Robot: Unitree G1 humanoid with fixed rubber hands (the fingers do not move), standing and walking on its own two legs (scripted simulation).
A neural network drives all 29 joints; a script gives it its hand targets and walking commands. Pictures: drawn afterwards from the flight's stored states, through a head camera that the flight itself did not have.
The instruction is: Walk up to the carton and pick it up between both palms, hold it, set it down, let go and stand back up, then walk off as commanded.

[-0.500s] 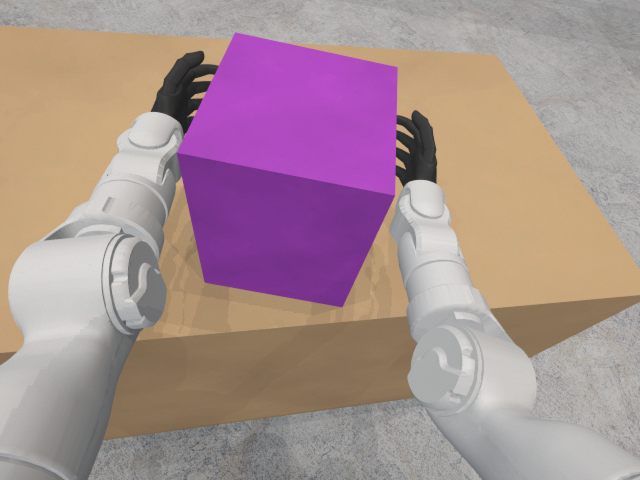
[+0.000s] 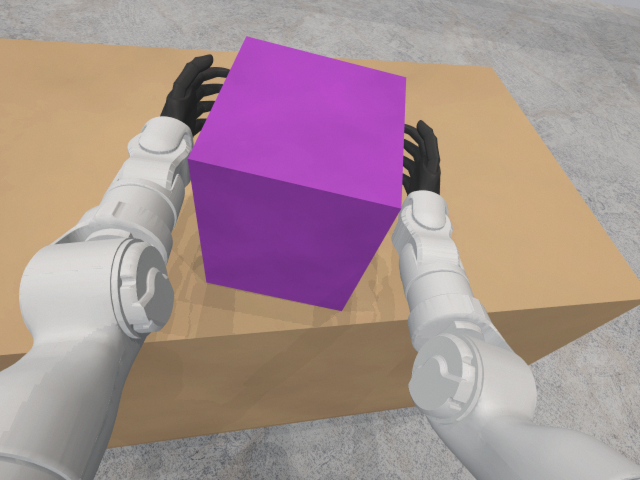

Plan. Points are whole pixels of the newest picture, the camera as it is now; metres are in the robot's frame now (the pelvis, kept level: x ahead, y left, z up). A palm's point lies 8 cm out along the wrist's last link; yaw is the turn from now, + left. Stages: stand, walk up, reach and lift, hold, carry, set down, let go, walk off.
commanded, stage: reach and lift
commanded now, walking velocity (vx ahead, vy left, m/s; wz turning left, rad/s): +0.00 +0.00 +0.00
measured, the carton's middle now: (298, 187) +0.47 +0.00 +0.08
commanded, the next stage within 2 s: none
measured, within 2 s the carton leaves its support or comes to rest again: neither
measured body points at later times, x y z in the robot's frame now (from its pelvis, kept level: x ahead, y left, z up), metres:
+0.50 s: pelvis -0.02 +0.00 +0.00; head +0.01 +0.05 +0.45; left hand +0.48 +0.13 +0.19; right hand +0.41 -0.16 +0.15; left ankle +0.00 +0.07 -0.74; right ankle -0.02 -0.14 -0.74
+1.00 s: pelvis -0.03 -0.01 +0.00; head -0.06 +0.03 +0.45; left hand +0.44 +0.12 +0.24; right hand +0.38 -0.16 +0.18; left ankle +0.00 +0.07 -0.74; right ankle -0.02 -0.14 -0.74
